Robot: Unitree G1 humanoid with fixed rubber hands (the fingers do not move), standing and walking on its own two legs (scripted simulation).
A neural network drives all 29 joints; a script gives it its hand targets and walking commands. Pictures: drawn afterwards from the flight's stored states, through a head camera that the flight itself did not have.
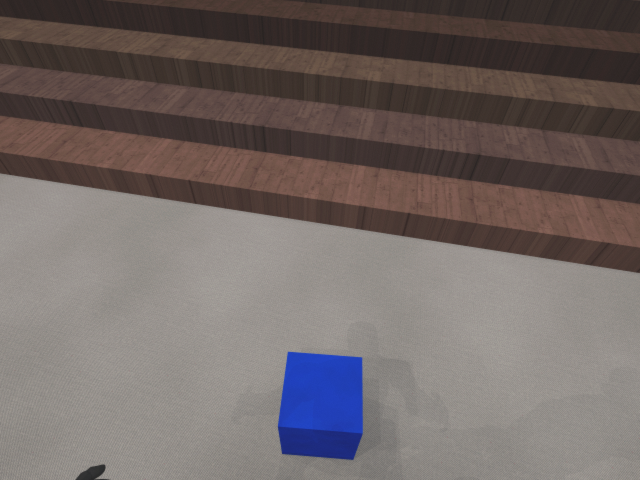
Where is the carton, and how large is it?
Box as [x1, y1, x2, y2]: [278, 352, 362, 459]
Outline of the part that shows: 288,352 278,421 278,430 282,453 352,459 362,433 361,357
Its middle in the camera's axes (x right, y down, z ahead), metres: +0.00 +0.47 +1.10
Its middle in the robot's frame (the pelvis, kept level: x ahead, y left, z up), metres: +0.45 -0.01 -0.66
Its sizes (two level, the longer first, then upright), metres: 0.210 0.200 0.250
